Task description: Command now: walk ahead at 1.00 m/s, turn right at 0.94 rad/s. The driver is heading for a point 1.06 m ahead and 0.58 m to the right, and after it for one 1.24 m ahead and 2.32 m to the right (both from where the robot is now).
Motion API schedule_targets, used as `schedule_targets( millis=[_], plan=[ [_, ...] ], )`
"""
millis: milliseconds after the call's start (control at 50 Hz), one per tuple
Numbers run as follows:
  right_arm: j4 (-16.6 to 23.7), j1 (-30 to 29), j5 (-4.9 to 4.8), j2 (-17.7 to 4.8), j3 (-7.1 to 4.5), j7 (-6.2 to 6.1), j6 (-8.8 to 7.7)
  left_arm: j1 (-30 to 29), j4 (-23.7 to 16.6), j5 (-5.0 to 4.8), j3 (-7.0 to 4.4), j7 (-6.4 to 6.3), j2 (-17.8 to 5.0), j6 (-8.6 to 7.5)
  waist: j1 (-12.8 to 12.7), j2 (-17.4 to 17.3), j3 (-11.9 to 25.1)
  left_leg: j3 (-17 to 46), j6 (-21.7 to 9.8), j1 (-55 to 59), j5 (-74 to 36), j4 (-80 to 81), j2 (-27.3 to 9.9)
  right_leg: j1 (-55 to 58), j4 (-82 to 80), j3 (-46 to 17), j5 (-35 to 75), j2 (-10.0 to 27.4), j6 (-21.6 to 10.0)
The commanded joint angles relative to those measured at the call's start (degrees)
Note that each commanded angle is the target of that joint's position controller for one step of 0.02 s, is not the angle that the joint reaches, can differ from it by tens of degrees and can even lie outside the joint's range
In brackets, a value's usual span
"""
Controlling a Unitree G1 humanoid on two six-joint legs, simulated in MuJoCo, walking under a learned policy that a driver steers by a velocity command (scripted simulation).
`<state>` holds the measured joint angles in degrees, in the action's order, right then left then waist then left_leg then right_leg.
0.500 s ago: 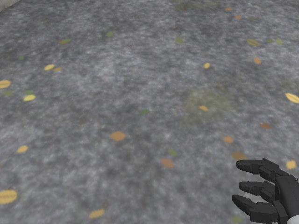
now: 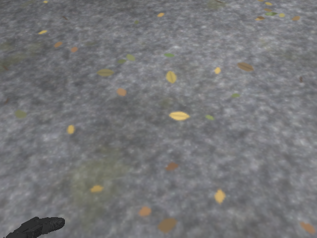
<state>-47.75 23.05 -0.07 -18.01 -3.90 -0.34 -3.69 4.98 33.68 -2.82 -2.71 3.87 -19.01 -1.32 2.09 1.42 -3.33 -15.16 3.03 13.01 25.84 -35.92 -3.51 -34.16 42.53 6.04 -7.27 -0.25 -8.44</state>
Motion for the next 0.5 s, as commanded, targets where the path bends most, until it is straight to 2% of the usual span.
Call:
schedule_targets(
  millis=[20,40,60,80,100,120,160,200,220,260,280,320,340,360,380,400,420,440,460,480,500],
  plan=[
    [12.38,-0.93,-0.2,0.31,1.73,0.66,-4.2,22.29,2.57,0.87,-5.54,-1.45,-17.9,0.39,-4.52,21.4,16.62,14.41,-2.09,-57.92,8.68,-59.29,8.59,60.87,-13.95,-44.74,-18.55,11.28,-18.35],
    [14.26,-8.03,-1.16,-6.93,1.2,1.0,-6.53,22.26,0.18,1.5,-4.77,-1.25,-12.9,-0.88,-9.75,10.35,21.26,24.53,-4.91,-61.07,1.98,-55.99,5.79,59.7,-26.21,-57.6,-34.54,14.79,-16.92],
    [16.0,-14.36,-2.76,-8.36,0.74,0.81,-7.21,21.74,0.73,2.2,-4.4,-1.22,-11.31,-2.2,-9.0,3.46,11.76,23.67,-6.07,-62.61,-2.18,-50.53,4.14,50.81,-30.55,-56.6,-34.99,14.66,-13.87],
    [15.49,-15.04,-1.93,-6.99,1.14,0.22,-7.26,18.5,0.87,2.33,-4.05,-0.92,-10.45,-3.27,-5.3,-5.63,6.6,23.93,-5.99,-58.99,-5.5,-44.43,1.81,40.5,-30.56,-52.61,-28.91,13.24,-12.09],
    [14.45,-13.54,-0.47,-6.19,1.17,-0.14,-6.74,14.63,0.3,2.75,-3.71,-1.04,-9.44,-3.82,-2.19,-6.78,4.36,24.69,-5.14,-54.27,-7.13,-40.22,0.15,32.18,-29.15,-47.34,-22.01,10.91,-11.78],
    [13.57,-11.36,-0.03,-6.49,0.87,-0.01,-5.66,12.03,-0.37,3.31,-3.24,-1.48,-8.12,-4.03,0.07,-4.63,3.07,25.45,-4.01,-50.31,-8.06,-37.43,-0.89,26.0,-29.14,-42.58,-17.46,8.02,-11.78],
    [13.34,-11.79,0.59,-6.37,0.6,-0.05,-4.01,10.89,0.22,2.1,-2.43,-2.32,-5.75,-3.88,1.02,-2.96,0.13,24.19,-1.7,-47.73,-8.08,-29.37,-2.02,19.2,-30.5,-35.31,-12.0,5.04,-11.22],
    [16.07,-18.96,1.64,-4.28,1.39,-0.12,-3.66,12.19,1.14,1.34,-2.23,-3.6,-5.44,-3.81,-1.25,-2.9,-3.22,20.96,0.47,-45.58,-15.45,-18.5,-0.86,12.46,-31.48,-29.31,-5.07,1.96,-10.31],
    [17.29,-22.67,1.82,-2.62,1.86,0.13,-3.79,12.5,1.67,1.18,-2.32,-4.18,-5.56,-3.56,-2.64,-2.19,-3.95,19.75,1.19,-42.93,-21.86,-12.18,0.34,9.76,-30.82,-26.64,-3.47,-0.09,-9.08],
    [19.0,-27.14,1.25,-0.44,2.37,0.76,-4.1,13.97,2.79,0.93,-2.93,-4.74,-6.78,-2.86,-5.45,-0.35,-2.81,17.57,1.8,-35.32,-31.84,-1.44,3.25,6.22,-30.02,-24.37,-5.43,-1.89,-5.92],
    [19.61,-28.28,0.42,-1.08,1.98,0.97,-4.32,15.32,3.46,0.67,-3.24,-4.8,-7.32,-2.74,-6.58,0.45,-1.69,18.07,2.06,-31.96,-34.98,1.27,4.28,6.29,-29.75,-25.9,-8.18,-1.25,-5.05],
    [20.06,-28.62,-1.29,-3.77,0.74,1.05,-4.47,16.25,4.49,-0.02,-3.34,-5.16,-6.71,-2.73,-6.53,2.93,-0.78,21.63,2.29,-31.06,-35.12,5.6,3.91,12.26,-26.81,-29.48,-11.78,0.03,-3.58],
    [20.2,-28.72,-1.84,-4.88,0.28,1.03,-4.58,16.43,4.85,-0.19,-3.4,-5.36,-6.22,-2.61,-6.27,3.76,-0.9,22.87,2.06,-32.12,-33.34,7.28,3.4,16.41,-24.71,-31.07,-11.52,0.91,-3.0],
    [20.12,-27.94,-2.19,-5.95,-0.23,1.01,-4.74,16.54,5.21,-0.14,-3.53,-5.5,-6.0,-2.31,-5.51,4.48,-0.69,23.22,1.6,-32.47,-30.64,8.02,3.03,20.32,-22.24,-32.45,-8.67,2.13,-2.51],
    [19.39,-24.3,-2.47,-7.33,-1.11,0.92,-4.89,16.26,5.45,0.24,-3.71,-5.49,-6.12,-1.88,-3.27,5.41,1.12,22.66,0.74,-29.76,-26.9,7.35,2.94,23.18,-18.49,-33.02,-2.46,3.22,-1.74],
    [17.51,-14.97,-2.76,-9.42,-2.65,0.55,-4.88,15.13,5.13,1.23,-3.55,-5.03,-5.95,-1.53,1.94,5.41,6.58,21.43,-0.75,-20.92,-22.71,6.09,2.98,24.41,-8.51,-31.29,7.41,1.71,0.14],
    [15.39,-1.06,-2.8,-10.43,-3.27,-0.15,-4.26,12.86,3.52,3.06,-2.26,-4.28,-3.22,-1.35,9.03,4.65,16.65,23.41,-2.21,-2.71,-16.23,0.46,-1.41,17.2,8.41,-28.03,9.26,-0.26,2.38],
    [14.12,4.81,0.3,-14.57,-3.47,-0.04,-3.94,24.07,1.89,1.84,0.27,-3.84,6.62,-1.65,2.83,-19.5,26.98,51.53,-9.83,18.32,7.12,8.07,-15.79,-1.73,32.01,-22.5,-26.12,-7.62,4.62],
    [13.94,2.58,0.85,-13.65,-3.25,1.28,-3.82,24.84,0.57,-2.25,1.14,-4.08,2.96,-1.98,1.62,-32.24,26.64,74.17,-13.21,17.02,30.66,20.05,-22.15,-13.2,42.74,-18.14,-22.68,-2.7,4.97],
    [15.68,-2.41,0.25,-8.32,-2.4,0.83,-3.41,17.65,1.15,-1.69,-0.05,-4.47,-2.7,-1.52,3.94,-20.87,16.62,66.39,-11.62,8.45,28.73,22.13,-19.24,-15.78,44.98,-15.41,-16.37,0.06,5.58],
    [14.79,-4.14,0.35,-6.71,-1.89,0.49,-2.76,12.29,0.54,-0.11,-0.74,-4.39,-5.24,-1.26,4.25,-10.8,10.69,55.34,-10.14,0.99,16.85,21.24,-16.74,-14.71,43.21,-13.45,-13.1,1.88,5.67]
  ],
)
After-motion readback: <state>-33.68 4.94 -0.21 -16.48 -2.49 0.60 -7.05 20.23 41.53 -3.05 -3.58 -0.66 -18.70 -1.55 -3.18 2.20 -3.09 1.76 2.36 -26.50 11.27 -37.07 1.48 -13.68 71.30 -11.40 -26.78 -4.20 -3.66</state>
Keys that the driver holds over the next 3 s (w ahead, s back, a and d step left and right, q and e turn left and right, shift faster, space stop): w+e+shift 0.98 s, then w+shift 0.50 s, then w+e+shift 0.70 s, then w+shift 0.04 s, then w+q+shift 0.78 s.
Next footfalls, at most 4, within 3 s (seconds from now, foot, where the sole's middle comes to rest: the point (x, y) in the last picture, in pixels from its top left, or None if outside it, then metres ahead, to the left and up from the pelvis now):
0.42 left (146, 199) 0.63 0.08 -0.73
0.92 right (240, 160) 0.80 -0.35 -0.73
1.38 left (282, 98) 1.18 -0.66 -0.73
1.86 right None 1.13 -1.16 -0.73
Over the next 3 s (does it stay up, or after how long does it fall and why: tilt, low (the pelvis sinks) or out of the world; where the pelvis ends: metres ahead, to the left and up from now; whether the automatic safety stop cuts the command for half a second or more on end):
stays up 1.12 -1.97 0.02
